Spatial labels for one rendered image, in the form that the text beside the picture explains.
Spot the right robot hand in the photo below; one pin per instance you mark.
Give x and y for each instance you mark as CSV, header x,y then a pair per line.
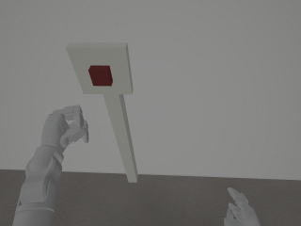
x,y
245,216

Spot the button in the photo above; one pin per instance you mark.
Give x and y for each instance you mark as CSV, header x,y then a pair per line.
x,y
100,75

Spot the panel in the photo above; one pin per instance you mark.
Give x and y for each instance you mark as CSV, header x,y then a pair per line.
x,y
116,56

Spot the robot left forearm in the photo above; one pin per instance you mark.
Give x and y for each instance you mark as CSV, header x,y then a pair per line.
x,y
36,204

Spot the left robot hand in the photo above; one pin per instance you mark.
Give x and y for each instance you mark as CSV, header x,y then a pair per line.
x,y
56,132

